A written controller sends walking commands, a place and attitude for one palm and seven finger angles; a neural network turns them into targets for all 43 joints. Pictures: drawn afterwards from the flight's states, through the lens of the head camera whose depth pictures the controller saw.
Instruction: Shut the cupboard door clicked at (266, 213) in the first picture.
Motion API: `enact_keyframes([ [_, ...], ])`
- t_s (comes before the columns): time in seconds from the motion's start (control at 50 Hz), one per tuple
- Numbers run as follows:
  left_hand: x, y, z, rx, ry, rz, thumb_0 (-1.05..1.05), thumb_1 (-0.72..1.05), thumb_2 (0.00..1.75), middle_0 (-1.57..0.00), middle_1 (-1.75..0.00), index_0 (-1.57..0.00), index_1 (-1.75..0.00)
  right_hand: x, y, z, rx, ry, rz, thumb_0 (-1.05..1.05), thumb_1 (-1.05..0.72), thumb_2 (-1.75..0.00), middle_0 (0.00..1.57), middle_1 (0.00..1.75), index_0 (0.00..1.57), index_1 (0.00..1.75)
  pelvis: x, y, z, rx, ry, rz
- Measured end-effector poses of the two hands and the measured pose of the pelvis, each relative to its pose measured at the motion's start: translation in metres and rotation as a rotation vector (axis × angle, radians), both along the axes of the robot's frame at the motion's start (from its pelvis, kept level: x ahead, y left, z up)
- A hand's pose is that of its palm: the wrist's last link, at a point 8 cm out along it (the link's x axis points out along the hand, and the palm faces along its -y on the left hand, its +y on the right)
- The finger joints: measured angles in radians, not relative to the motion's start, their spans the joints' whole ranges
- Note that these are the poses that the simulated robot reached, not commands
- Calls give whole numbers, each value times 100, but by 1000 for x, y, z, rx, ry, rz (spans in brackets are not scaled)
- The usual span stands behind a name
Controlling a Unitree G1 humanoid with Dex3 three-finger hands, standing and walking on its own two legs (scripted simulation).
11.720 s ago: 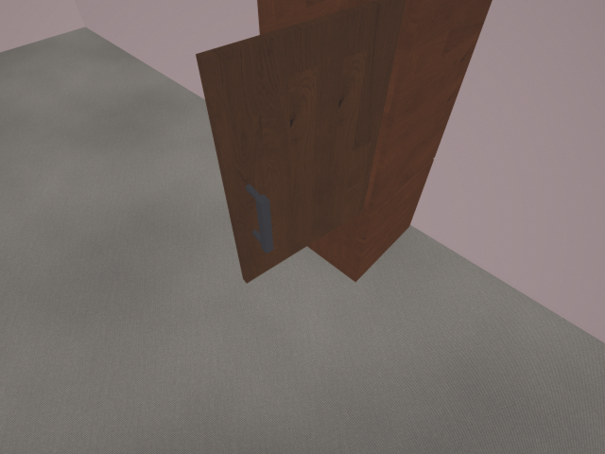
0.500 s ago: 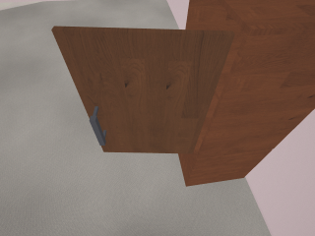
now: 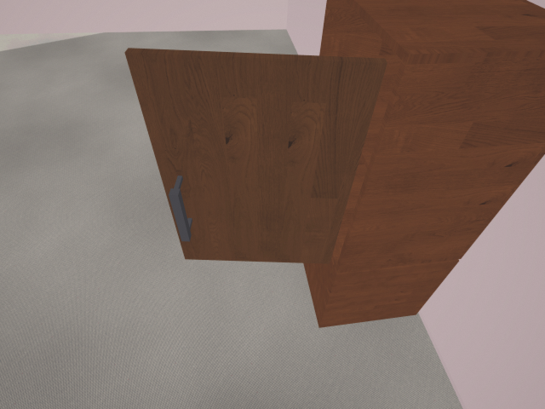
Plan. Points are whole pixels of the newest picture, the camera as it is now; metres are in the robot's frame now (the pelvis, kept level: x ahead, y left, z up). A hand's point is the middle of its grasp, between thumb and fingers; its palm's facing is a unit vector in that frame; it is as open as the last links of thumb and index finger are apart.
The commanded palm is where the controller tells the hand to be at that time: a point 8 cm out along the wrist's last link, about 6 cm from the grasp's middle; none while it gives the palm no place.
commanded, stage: come to a stop and stand still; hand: left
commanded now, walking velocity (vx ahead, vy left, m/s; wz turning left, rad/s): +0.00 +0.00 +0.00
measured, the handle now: (182, 209) +0.54 +0.23 -0.09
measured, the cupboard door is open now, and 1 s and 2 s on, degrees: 81 81 81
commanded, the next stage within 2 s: look again from close up in 0.88 s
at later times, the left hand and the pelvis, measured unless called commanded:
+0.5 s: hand out of the picture +0.00 +0.25 -0.17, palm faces -0.03 -0.96 -0.26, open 7.4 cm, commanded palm none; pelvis -0.01 +0.03 +0.01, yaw +0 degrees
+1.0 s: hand out of the picture +0.06 +0.24 -0.17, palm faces -0.04 -0.97 -0.25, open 7.4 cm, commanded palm none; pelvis +0.02 +0.03 +0.01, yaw +0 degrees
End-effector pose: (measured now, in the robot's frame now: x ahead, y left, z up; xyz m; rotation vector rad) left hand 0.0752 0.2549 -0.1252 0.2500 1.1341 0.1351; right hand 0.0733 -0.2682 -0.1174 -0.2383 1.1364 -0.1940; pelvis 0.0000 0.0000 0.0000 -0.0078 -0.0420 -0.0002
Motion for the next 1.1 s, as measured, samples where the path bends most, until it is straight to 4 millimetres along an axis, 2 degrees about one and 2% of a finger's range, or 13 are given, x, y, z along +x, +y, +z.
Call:
enact_keyframes([
  [0.26, -62, 27, -9, 4, 157, 32, 1, 91, 90, -21, -30, -21, -29, -46, 14, -2, -4, 127, -10, 0, -91, -90, 20, 30, 20, 30, -14, 16, 3, -4, 13, 2],
  [0.36, -78, 34, -9, 8, 206, 45, 1, 91, 90, -21, -30, -20, -29, -51, 20, -4, 0, 155, -16, 1, -91, -90, 20, 30, 20, 30, -13, 21, 4, -3, 14, 1],
  [0.44, -82, 36, -10, 8, 227, 49, 1, 91, 90, -21, -30, -20, -29, -48, 24, -4, 3, 159, -18, 1, -91, -90, 20, 30, 20, 30, -12, 24, 5, -3, 14, 0],
  [0.58, -74, 37, -10, 1, 227, 46, 1, 91, 90, -21, -30, -20, -29, -32, 28, -2, 3, 143, -13, 0, -91, -90, 20, 30, 20, 30, -7, 28, 6, 0, 17, -1],
  [0.84, -34, 35, -9, -8, 175, 25, 0, 91, 90, -21, -30, -20, -29, 0, 33, 2, 4, 104, -3, 0, -91, -90, 20, 30, 20, 30, 8, 31, 9, 1, 18, -4],
  [0.98, -17, 35, -8, -9, 159, 19, 0, 91, 90, -21, -30, -20, -29, 7, 35, 2, 7, 111, -4, 0, -91, -90, 20, 30, 20, 30, 17, 31, 10, 2, 20, -4],
  [1.1, -10, 33, -8, -12, 165, 20, 0, 91, 90, -20, -30, -20, -29, 7, 38, 1, 13, 128, -11, 0, -91, -90, 20, 30, 20, 30, 23, 32, 10, 4, 21, -6],
])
